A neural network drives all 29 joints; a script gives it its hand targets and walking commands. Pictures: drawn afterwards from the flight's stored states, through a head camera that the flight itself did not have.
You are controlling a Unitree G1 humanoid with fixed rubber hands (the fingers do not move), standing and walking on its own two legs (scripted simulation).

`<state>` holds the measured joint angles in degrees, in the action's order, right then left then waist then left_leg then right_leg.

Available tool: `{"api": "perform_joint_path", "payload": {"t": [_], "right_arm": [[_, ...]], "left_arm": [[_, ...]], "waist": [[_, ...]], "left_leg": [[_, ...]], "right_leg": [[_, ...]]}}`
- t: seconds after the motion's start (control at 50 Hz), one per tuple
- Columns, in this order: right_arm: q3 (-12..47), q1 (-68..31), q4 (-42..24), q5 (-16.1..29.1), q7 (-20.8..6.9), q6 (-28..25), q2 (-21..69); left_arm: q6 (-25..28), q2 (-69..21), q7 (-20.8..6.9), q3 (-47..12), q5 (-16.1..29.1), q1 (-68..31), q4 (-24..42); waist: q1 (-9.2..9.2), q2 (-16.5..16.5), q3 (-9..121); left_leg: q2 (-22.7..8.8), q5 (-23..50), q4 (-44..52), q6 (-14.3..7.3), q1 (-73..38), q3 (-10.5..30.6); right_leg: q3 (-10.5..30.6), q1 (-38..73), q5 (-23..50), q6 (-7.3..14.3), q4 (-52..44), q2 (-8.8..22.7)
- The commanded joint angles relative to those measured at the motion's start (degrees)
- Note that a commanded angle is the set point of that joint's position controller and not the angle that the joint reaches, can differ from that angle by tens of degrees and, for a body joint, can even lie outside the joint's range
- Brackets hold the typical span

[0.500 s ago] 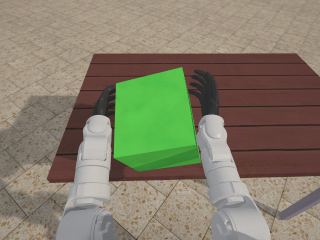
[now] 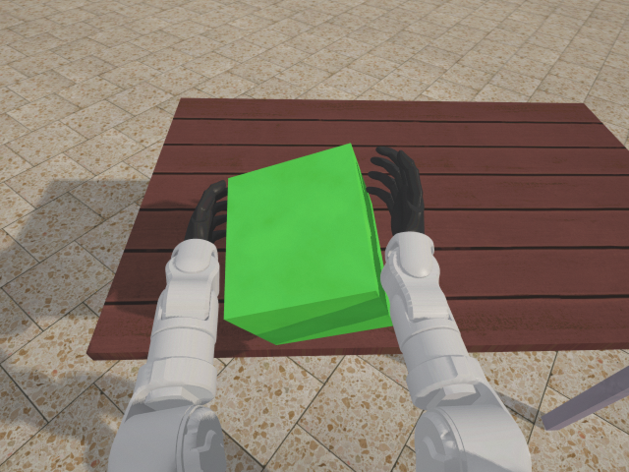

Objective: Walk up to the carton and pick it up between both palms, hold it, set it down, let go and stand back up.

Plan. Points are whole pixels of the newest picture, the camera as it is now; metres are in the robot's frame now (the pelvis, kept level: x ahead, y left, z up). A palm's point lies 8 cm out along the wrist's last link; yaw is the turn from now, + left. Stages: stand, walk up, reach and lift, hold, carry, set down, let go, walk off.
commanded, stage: set down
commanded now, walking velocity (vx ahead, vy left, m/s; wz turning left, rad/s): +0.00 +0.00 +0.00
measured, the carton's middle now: (310, 251) +0.37 -0.01 +0.08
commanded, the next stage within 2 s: none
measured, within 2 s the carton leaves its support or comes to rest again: neither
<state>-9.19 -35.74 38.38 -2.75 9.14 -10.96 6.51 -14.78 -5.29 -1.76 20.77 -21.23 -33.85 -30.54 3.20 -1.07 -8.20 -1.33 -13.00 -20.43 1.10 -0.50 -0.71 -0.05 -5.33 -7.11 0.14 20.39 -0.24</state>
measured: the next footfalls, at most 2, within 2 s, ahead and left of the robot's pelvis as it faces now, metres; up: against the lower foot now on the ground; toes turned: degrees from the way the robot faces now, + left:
none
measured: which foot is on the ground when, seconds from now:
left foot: down 0.00-1.00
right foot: down 0.00-1.00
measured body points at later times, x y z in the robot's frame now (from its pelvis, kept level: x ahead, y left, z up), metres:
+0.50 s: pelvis +0.01 +0.00 +0.00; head +0.03 +0.01 +0.45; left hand +0.41 +0.13 +0.07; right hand +0.40 -0.13 +0.12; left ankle -0.01 +0.13 -0.74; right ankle +0.05 -0.11 -0.74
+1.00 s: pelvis +0.02 +0.00 +0.00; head +0.05 +0.01 +0.45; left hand +0.43 +0.12 +0.05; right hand +0.41 -0.14 +0.09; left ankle -0.01 +0.13 -0.74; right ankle +0.05 -0.11 -0.74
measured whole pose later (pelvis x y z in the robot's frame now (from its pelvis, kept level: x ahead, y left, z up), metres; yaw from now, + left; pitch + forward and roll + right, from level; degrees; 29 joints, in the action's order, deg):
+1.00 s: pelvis +0.02 +0.00 +0.00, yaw +0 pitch +1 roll +0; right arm -14.3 -36.2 46.1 -5.6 10.2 -13.4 6.7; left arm 1.4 -4.3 1.5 23.4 -19.4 -37.6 -48.2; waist 3.7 -1.1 -2.4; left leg -1.3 -13.3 -20.4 1.1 8.1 -0.7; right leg -0.1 -13.6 -7.1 0.1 19.8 -0.2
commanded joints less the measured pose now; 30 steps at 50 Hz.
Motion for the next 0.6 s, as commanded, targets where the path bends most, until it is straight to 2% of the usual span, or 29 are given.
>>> {"api": "perform_joint_path", "payload": {"t": [0.0, 0.12, 0.18, 0.24, 0.28, 0.32, 0.36, 0.38, 0.44, 0.48, 0.52, 0.58], "right_arm": [[15.42, -27.19, 1.65, -9.21, -6.57, 0.1, 29.1], [15.82, -26.39, 2.86, -9.25, -6.25, -0.35, 30.37], [17.11, -26.45, 2.33, -8.63, -6.37, -0.82, 31.14], [15.37, -24.73, 4.81, -9.39, -6.11, -0.53, 30.8], [15.04, -24.71, 4.6, -9.38, -6.0, -0.4, 30.51], [14.69, -25.74, 4.77, -9.64, -6.18, -0.79, 31.33], [14.78, -25.87, 5.36, -9.7, -6.45, -1.07, 31.8], [14.28, -25.49, 5.93, -9.88, -6.45, -1.03, 32.31], [12.18, -25.19, 7.54, -11.1, -6.73, -0.73, 31.79], [12.86, -25.4, 7.32, -11.13, -6.78, -1.15, 32.92], [13.19, -25.29, 7.15, -10.98, -6.99, -1.24, 32.91], [11.74, -23.81, 8.88, -12.19, -7.05, -0.53, 33.13]], "left_arm": [[9.28, -26.67, -5.97, -23.33, 7.35, -44.72, 7.28], [11.99, -28.54, -5.44, -23.74, 7.86, -46.02, 6.24], [12.98, -28.77, -5.14, -23.66, 7.29, -45.37, 5.7], [13.61, -28.83, -5.06, -23.35, 7.2, -45.84, 4.71], [13.77, -28.99, -5.19, -23.03, 7.1, -44.66, 3.91], [14.67, -29.42, -5.04, -23.4, 7.42, -46.75, 3.63], [15.47, -29.75, -4.85, -23.04, 7.29, -46.72, 2.74], [16.04, -30.18, -4.61, -23.64, 7.55, -48.26, 3.23], [16.72, -29.19, -4.71, -21.81, 6.79, -48.02, 0.74], [17.89, -30.18, -4.42, -22.49, 7.51, -49.14, 0.56], [18.52, -29.76, -4.49, -21.31, 6.99, -47.22, -1.06], [19.42, -28.77, -4.71, -19.64, 6.33, -46.9, -3.82]], "waist": [[1.17, -0.45, 29.99], [1.48, -0.13, 33.7], [0.77, 0.3, 34.5], [1.79, 0.67, 33.35], [1.84, 0.8, 33.68], [2.05, 1.25, 34.59], [1.49, 1.09, 34.49], [2.12, 1.85, 34.78], [2.12, 2.22, 33.55], [2.27, 1.66, 36.42], [1.43, 1.32, 35.73], [1.79, 1.31, 35.17]], "left_leg": [[2.24, 5.44, 7.22, -0.95, 10.12, -6.01], [2.07, 9.0, 5.97, -0.21, 10.83, -5.53], [2.22, 10.32, 5.69, -0.1, 10.74, -5.63], [1.88, 10.03, 5.71, 0.06, 10.87, -5.13], [1.72, 11.86, 5.12, 0.29, 10.46, -5.0], [1.96, 11.01, 5.28, 0.37, 10.81, -5.0], [2.01, 11.04, 5.61, 0.31, 11.17, -4.97], [1.93, 10.73, 5.42, 0.56, 11.45, -4.89], [2.01, 8.61, 6.1, 0.27, 12.15, -5.07], [2.04, 9.98, 5.57, 0.46, 12.57, -4.99], [2.31, 10.16, 5.73, 0.21, 13.46, -5.27], [2.39, 8.38, 6.25, -0.14, 14.83, -5.3]], "right_leg": [[-4.38, 20.52, 13.48, -2.25, -3.9, 0.25], [-4.15, 20.77, 17.37, -2.11, -3.09, -0.01], [-3.86, 21.77, 19.61, -2.08, -2.74, 0.11], [-3.9, 20.54, 18.51, -1.89, -2.98, 0.01], [-3.89, 20.41, 19.78, -1.84, -2.85, -0.15], [-3.88, 20.1, 19.59, -1.88, -2.88, 0.03], [-3.93, 19.65, 19.15, -1.9, -2.78, -0.08], [-3.94, 19.25, 18.76, -1.75, -2.76, -0.09], [-3.74, 18.73, 17.3, -1.76, -3.21, 0.23], [-3.67, 18.82, 19.14, -1.81, -2.59, 0.19], [-3.37, 19.74, 20.02, -1.91, -2.47, 0.26], [-2.89, 20.42, 19.73, -2.0, -2.34, 0.78]]}}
